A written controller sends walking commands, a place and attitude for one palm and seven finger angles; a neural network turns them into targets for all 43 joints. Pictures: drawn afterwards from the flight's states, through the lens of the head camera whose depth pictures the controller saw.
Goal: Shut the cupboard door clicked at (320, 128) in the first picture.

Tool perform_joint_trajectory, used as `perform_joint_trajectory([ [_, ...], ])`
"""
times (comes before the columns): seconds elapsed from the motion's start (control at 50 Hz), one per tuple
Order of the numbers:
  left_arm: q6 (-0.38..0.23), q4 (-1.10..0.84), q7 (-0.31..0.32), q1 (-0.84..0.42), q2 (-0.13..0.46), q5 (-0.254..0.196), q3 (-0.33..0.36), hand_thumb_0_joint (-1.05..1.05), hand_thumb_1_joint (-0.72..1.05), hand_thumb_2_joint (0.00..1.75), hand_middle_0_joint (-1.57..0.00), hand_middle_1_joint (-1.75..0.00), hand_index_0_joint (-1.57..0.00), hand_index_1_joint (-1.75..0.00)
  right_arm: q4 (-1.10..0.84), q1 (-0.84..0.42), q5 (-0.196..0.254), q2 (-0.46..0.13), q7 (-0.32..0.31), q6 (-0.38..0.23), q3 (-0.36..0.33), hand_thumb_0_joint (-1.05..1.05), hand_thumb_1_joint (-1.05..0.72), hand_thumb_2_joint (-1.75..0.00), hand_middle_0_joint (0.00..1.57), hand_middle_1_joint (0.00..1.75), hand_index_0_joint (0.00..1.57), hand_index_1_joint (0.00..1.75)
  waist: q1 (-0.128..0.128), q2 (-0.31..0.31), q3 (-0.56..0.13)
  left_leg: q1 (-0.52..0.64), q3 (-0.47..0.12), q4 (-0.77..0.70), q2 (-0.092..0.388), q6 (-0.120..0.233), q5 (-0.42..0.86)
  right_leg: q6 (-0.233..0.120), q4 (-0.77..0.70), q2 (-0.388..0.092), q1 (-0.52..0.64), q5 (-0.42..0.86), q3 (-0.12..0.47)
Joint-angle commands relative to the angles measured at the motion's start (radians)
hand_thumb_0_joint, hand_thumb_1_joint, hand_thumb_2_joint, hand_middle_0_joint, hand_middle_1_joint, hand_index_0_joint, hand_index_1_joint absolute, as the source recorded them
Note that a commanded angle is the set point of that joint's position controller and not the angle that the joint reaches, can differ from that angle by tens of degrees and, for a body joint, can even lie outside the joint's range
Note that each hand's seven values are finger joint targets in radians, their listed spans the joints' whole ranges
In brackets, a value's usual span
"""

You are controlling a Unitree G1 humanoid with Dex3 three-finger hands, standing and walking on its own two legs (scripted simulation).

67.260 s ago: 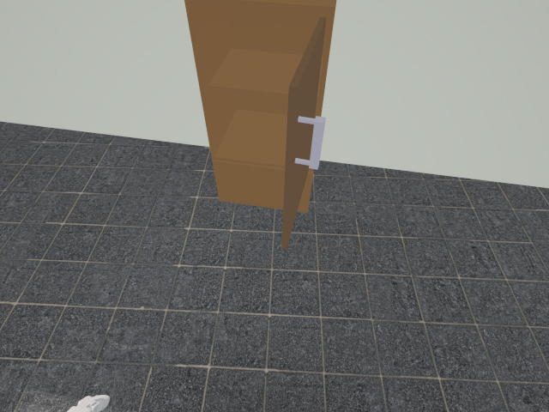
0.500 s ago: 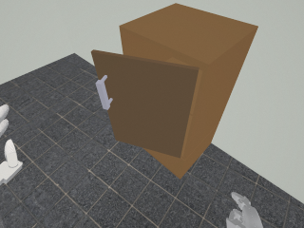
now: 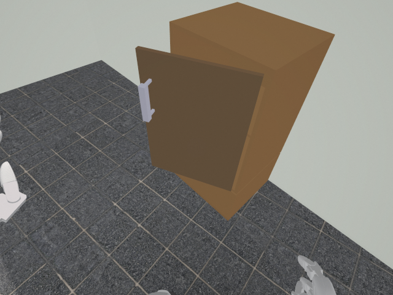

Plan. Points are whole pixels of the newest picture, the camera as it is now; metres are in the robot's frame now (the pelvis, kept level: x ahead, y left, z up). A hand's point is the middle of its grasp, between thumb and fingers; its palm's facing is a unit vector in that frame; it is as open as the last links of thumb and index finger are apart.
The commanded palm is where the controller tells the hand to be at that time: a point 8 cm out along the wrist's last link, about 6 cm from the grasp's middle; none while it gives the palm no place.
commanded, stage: step back with the hand held close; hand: left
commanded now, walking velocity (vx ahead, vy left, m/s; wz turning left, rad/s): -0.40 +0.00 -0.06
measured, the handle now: (148, 100) +0.74 +0.20 -0.04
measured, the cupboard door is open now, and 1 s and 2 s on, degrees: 25 25 25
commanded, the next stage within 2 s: stop stepping back and stand still in 0.40 s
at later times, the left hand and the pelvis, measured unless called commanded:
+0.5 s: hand out of the picture +0.08 +0.29 +0.19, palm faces +0.47 -0.80 -0.36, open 7.5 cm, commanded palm +0.03 +0.32 +0.19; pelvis -0.12 +0.02 +0.00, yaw -1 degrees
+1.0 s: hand out of the picture +0.00 +0.30 +0.19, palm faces +0.41 -0.82 -0.39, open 7.5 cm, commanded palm -0.04 +0.34 +0.19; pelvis -0.21 +0.06 +0.00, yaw -6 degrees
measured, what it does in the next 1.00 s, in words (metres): walks backwards: left foot, then right foot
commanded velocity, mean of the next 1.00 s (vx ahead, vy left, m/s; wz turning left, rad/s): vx -0.08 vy -0.02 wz -0.06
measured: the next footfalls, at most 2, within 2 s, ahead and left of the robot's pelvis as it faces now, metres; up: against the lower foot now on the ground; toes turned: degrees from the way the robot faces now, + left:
left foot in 0.28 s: +0.08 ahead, +0.11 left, +0.00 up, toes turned +5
right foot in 0.54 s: -0.18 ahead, -0.11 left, +0.00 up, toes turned -2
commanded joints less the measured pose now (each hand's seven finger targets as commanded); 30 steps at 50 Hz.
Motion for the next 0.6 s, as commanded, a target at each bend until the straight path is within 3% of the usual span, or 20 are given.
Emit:
perform_joint_trajectory([
  [0.0, -0.087, -0.229, 0.000, 0.014, 0.203, -0.006, 0.197, 0.00, 0.90, 0.90, -0.20, -0.30, -0.20, -0.30, -0.168, -0.120, -0.003, -0.145, 0.001, -0.074, -0.064, 0.00, -0.90, -0.90, 0.20, 0.30, 0.20, 0.30, 0.031, 0.195, -0.139, -0.211, -0.182, -0.306, 0.180, 0.064, -0.531, -0.021, 0.118, 0.053, 0.293, -0.011, 0.003],
  [0.04, -0.085, -0.215, -0.009, 0.066, 0.193, -0.013, 0.197, 0.00, 0.90, 0.90, -0.20, -0.30, -0.20, -0.30, -0.170, -0.128, -0.006, -0.136, 0.013, -0.076, -0.062, 0.00, -0.90, -0.90, 0.20, 0.30, 0.20, 0.30, 0.031, 0.184, -0.121, -0.228, -0.138, -0.260, 0.162, 0.048, -0.520, -0.046, 0.068, 0.025, 0.276, -0.033, 0.036],
  [0.08, -0.073, -0.184, -0.010, 0.108, 0.189, -0.022, 0.186, 0.00, 0.90, 0.90, -0.20, -0.30, -0.20, -0.30, -0.160, -0.109, 0.003, -0.121, 0.025, -0.066, -0.070, 0.00, -0.90, -0.90, 0.20, 0.30, 0.20, 0.30, 0.028, 0.004, -0.133, -0.090, -0.028, -0.070, 0.072, -0.010, -0.452, -0.091, -0.109, -0.072, 0.085, -0.163, 0.185],
  [0.12, -0.049, -0.231, 0.013, 0.046, 0.218, -0.025, 0.167, 0.00, 0.90, 0.90, -0.20, -0.30, -0.20, -0.30, -0.130, -0.095, 0.001, -0.106, 0.037, -0.041, -0.078, 0.00, -0.90, -0.90, 0.20, 0.30, 0.20, 0.30, 0.026, -0.178, -0.133, 0.164, 0.057, 0.311, -0.027, -0.082, -0.302, -0.198, -0.346, -0.303, -0.250, -0.318, 0.420],
  [0.14, -0.031, -0.232, 0.025, 0.024, 0.197, -0.016, 0.132, 0.00, 0.90, 0.90, -0.20, -0.30, -0.20, -0.30, -0.120, -0.105, -0.005, -0.084, 0.037, -0.027, -0.065, 0.00, -0.90, -0.90, 0.20, 0.30, 0.20, 0.30, 0.026, -0.217, -0.104, 0.124, 0.031, 0.405, -0.022, -0.076, -0.302, -0.214, -0.339, -0.343, -0.238, -0.177, 0.398],
  [0.18, -0.019, -0.229, 0.029, -0.065, 0.199, 0.001, 0.124, 0.00, 0.90, 0.90, -0.20, -0.30, -0.20, -0.30, -0.123, -0.106, -0.013, -0.072, 0.021, -0.019, -0.045, 0.00, -0.90, -0.90, 0.20, 0.30, 0.20, 0.30, 0.011, -0.241, -0.040, 0.107, 0.009, 0.299, -0.006, -0.059, -0.296, -0.164, -0.266, -0.274, -0.216, 0.059, 0.287],
  [0.22, -0.024, -0.237, 0.026, -0.175, 0.208, 0.009, 0.106, 0.00, 0.90, 0.90, -0.20, -0.30, -0.20, -0.30, -0.104, -0.109, -0.009, -0.098, -0.004, -0.023, -0.040, 0.00, -0.90, -0.90, 0.20, 0.30, 0.20, 0.30, -0.010, -0.123, 0.020, 0.202, 0.024, -0.025, -0.010, -0.044, -0.195, -0.074, -0.157, -0.153, -0.260, 0.043, 0.159],
  [0.24, -0.039, -0.254, 0.022, -0.185, 0.195, 0.006, 0.103, 0.00, 0.90, 0.90, -0.20, -0.30, -0.20, -0.30, -0.117, -0.107, -0.006, -0.134, -0.014, -0.035, -0.048, 0.00, -0.90, -0.90, 0.20, 0.30, 0.20, 0.30, -0.001, 0.063, 0.014, 0.135, -0.102, -0.177, 0.102, 0.001, -0.167, -0.025, -0.026, -0.043, -0.213, -0.026, 0.086],
  [0.26, -0.053, -0.260, 0.024, -0.190, 0.191, 0.012, 0.125, 0.00, 0.90, 0.90, -0.20, -0.30, -0.20, -0.30, -0.129, -0.122, -0.005, -0.144, -0.020, -0.051, -0.055, 0.00, -0.90, -0.90, 0.20, 0.30, 0.20, 0.30, 0.016, 0.220, -0.044, -0.013, -0.219, -0.289, 0.251, 0.060, -0.239, 0.005, 0.161, 0.033, -0.037, -0.048, 0.014],
  [0.28, -0.067, -0.227, 0.019, -0.164, 0.189, 0.009, 0.146, 0.00, 0.90, 0.90, -0.20, -0.30, -0.20, -0.30, -0.123, -0.125, -0.001, -0.122, -0.013, -0.071, -0.065, 0.00, -0.90, -0.90, 0.20, 0.30, 0.20, 0.30, 0.018, 0.231, -0.144, -0.112, -0.264, -0.377, 0.319, 0.095, -0.510, 0.001, 0.343, 0.063, 0.123, -0.127, 0.025],
  [0.3, -0.076, -0.237, 0.011, -0.136, 0.197, 0.011, 0.174, 0.00, 0.90, 0.90, -0.20, -0.30, -0.20, -0.30, -0.126, -0.120, -0.007, -0.141, -0.006, -0.084, -0.079, 0.00, -0.90, -0.90, 0.20, 0.30, 0.20, 0.30, 0.018, 0.265, -0.179, -0.195, -0.305, -0.411, 0.352, 0.111, -0.642, -0.002, 0.471, 0.081, 0.200, -0.145, 0.024],
  [0.32, -0.074, -0.263, 0.002, -0.122, 0.210, 0.005, 0.193, 0.00, 0.90, 0.90, -0.20, -0.30, -0.20, -0.30, -0.130, -0.126, -0.016, -0.143, 0.003, -0.091, -0.083, 0.00, -0.90, -0.90, 0.20, 0.30, 0.20, 0.30, 0.021, 0.250, -0.180, -0.199, -0.312, -0.383, 0.351, 0.126, -0.595, -0.003, 0.518, 0.078, 0.183, -0.143, 0.041],
  [0.36, -0.059, -0.306, -0.006, -0.091, 0.152, -0.012, 0.137, 0.00, 0.90, 0.90, -0.20, -0.30, -0.20, -0.30, -0.123, -0.136, -0.014, -0.125, 0.031, -0.095, -0.084, 0.00, -0.90, -0.90, 0.20, 0.30, 0.20, 0.30, 0.031, 0.173, -0.180, -0.068, -0.185, -0.291, 0.299, 0.098, -0.410, -0.016, 0.436, 0.051, 0.104, -0.201, 0.009],
  [0.4, -0.048, -0.326, -0.005, -0.068, 0.139, -0.028, 0.109, 0.00, 0.90, 0.90, -0.20, -0.30, -0.20, -0.30, -0.121, -0.136, -0.011, -0.118, 0.045, -0.101, -0.073, 0.00, -0.90, -0.90, 0.20, 0.30, 0.20, 0.30, 0.031, 0.232, -0.169, -0.018, -0.138, -0.321, 0.265, 0.046, -0.428, -0.029, 0.289, 0.055, 0.107, -0.242, -0.048],
  [0.44, -0.049, -0.316, -0.013, -0.057, 0.132, -0.037, 0.091, 0.00, 0.90, 0.90, -0.20, -0.30, -0.20, -0.30, -0.109, -0.120, -0.016, -0.106, 0.046, -0.100, -0.058, 0.00, -0.90, -0.90, 0.20, 0.30, 0.20, 0.30, 0.024, 0.224, -0.154, 0.042, -0.127, -0.335, 0.248, -0.001, -0.421, -0.042, 0.077, 0.049, 0.117, -0.243, -0.066],
  [0.48, -0.057, -0.277, -0.018, -0.061, 0.175, -0.039, 0.119, 0.00, 0.90, 0.90, -0.20, -0.30, -0.20, -0.30, -0.090, -0.098, -0.029, -0.101, 0.045, -0.083, -0.055, 0.00, -0.90, -0.90, 0.20, 0.30, 0.20, 0.30, 0.015, 0.115, -0.138, 0.109, -0.086, -0.235, 0.218, -0.061, -0.367, -0.092, -0.169, -0.042, 0.070, -0.221, 0.038],
  [0.52, -0.062, -0.252, -0.006, -0.056, 0.235, -0.028, 0.170, 0.00, 0.90, 0.90, -0.20, -0.30, -0.20, -0.30, -0.082, -0.065, -0.037, -0.085, 0.042, -0.068, -0.051, 0.00, -0.90, -0.90, 0.20, 0.30, 0.20, 0.30, 0.015, -0.037, -0.149, 0.274, 0.077, 0.078, 0.068, -0.117, -0.215, -0.188, -0.321, -0.227, -0.131, -0.188, 0.245],
  [0.54, -0.062, -0.268, 0.001, -0.138, 0.225, -0.027, 0.132, 0.00, 0.90, 0.90, -0.20, -0.30, -0.20, -0.30, -0.088, -0.070, -0.031, -0.080, 0.039, -0.069, -0.044, 0.00, -0.90, -0.90, 0.20, 0.30, 0.20, 0.30, 0.011, -0.106, -0.155, 0.300, 0.085, 0.176, 0.025, -0.113, -0.198, -0.199, -0.324, -0.287, -0.174, -0.134, 0.248],
  [0.56, -0.033, -0.229, 0.004, -0.124, 0.199, -0.026, 0.110, 0.00, 0.90, 0.90, -0.20, -0.30, -0.20, -0.30, -0.093, -0.069, -0.013, -0.088, 0.032, -0.064, -0.053, 0.00, -0.90, -0.90, 0.20, 0.30, 0.20, 0.30, 0.008, -0.175, -0.141, 0.298, 0.047, 0.235, 0.004, -0.093, -0.185, -0.196, -0.282, -0.267, -0.185, -0.140, 0.233],
  [0.58, -0.004, -0.217, 0.006, -0.085, 0.197, -0.025, 0.120, 0.00, 0.90, 0.90, -0.20, -0.30, -0.20, -0.30, -0.107, -0.069, -0.009, -0.093, 0.026, -0.052, -0.049, 0.00, -0.90, -0.90, 0.20, 0.30, 0.20, 0.30, 0.003, -0.164, -0.115, 0.288, 0.033, 0.224, 0.007, -0.078, -0.158, -0.181, -0.246, -0.236, -0.186, -0.127, 0.177],
])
